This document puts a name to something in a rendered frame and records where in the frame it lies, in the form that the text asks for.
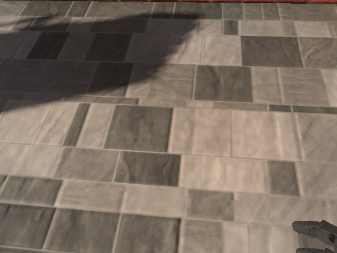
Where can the robot right hand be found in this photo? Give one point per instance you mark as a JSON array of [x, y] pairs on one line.
[[324, 231]]

